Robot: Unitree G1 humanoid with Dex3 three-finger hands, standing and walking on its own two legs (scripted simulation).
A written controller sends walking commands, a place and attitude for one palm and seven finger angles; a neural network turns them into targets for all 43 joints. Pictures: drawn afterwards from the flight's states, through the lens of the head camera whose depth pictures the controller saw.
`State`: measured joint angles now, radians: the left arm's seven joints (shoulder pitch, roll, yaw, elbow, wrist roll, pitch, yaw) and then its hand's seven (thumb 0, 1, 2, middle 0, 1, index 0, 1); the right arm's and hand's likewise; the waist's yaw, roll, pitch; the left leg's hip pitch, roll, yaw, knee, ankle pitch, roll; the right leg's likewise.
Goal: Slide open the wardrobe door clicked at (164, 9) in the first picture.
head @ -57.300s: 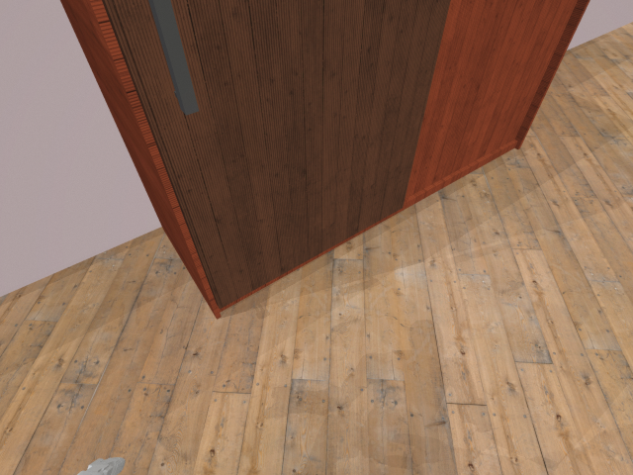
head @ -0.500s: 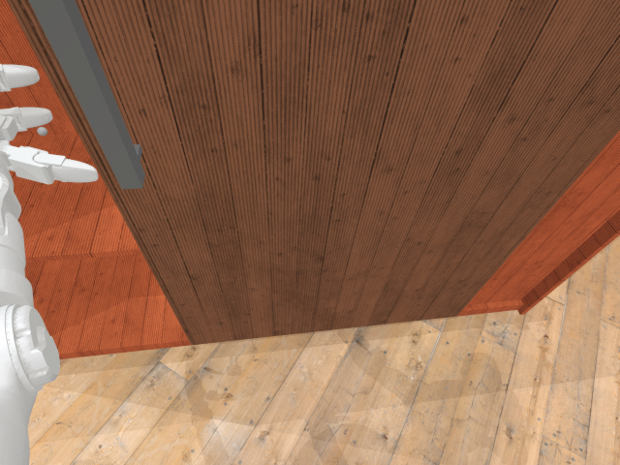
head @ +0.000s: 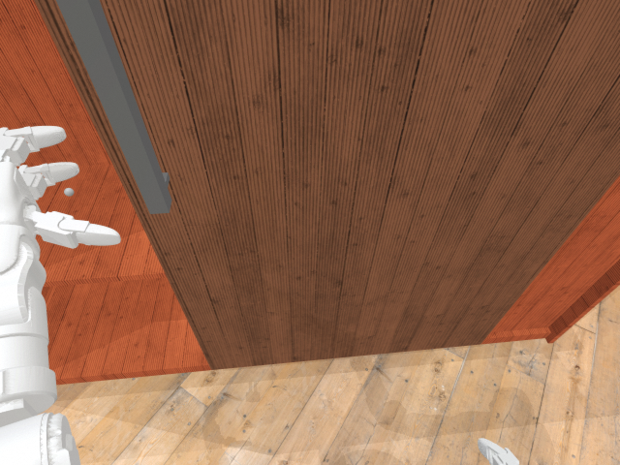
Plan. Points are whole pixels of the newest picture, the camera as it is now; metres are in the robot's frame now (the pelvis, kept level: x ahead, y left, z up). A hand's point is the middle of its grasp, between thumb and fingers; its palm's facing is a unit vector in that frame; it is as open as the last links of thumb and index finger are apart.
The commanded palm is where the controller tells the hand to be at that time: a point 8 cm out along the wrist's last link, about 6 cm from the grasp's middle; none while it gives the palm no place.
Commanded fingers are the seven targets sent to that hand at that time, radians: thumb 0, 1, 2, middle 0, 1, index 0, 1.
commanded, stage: slip the hand off the handle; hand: left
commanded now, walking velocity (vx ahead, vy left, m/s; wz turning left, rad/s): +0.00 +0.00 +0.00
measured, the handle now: (128, 102) +0.48 +0.26 +0.23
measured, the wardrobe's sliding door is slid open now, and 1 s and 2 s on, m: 0.60 0.60 0.60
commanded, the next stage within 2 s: draw the hand back to the body in 0.58 s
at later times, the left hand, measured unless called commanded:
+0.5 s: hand (53, 227) +0.32 +0.30 +0.17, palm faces +0.42 -0.90 -0.16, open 14.7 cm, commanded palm +0.28 +0.33 +0.18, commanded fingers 0.00 -0.55 0.20 -0.25 -1.15 -0.25 -1.15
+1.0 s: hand (35, 259) +0.27 +0.29 +0.18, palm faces +0.21 -0.98 -0.01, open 14.7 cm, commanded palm +0.23 +0.32 +0.18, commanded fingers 0.00 -0.55 0.20 -0.25 -1.15 -0.25 -1.15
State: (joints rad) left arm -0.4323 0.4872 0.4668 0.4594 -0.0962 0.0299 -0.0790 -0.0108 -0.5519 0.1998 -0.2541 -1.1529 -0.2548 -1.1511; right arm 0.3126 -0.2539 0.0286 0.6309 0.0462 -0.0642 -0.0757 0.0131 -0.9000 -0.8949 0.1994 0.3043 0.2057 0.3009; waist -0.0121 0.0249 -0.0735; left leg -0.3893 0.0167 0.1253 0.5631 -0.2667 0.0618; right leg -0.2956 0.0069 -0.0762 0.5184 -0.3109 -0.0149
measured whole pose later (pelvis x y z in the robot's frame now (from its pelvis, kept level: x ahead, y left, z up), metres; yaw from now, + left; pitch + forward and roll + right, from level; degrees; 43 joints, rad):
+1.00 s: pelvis -0.01 -0.02 +0.00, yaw +0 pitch +0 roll -1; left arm -0.14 0.49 0.54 0.27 -0.35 0.14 -0.36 -0.01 -0.55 0.20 -0.25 -1.15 -0.25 -1.15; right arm 0.28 -0.30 0.04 0.59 0.10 -0.14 -0.11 0.02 -0.90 -0.90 0.20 0.30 0.20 0.30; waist 0.02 0.05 -0.09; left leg -0.31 0.03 0.12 0.56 -0.26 0.04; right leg -0.22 0.03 -0.08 0.53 -0.31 -0.04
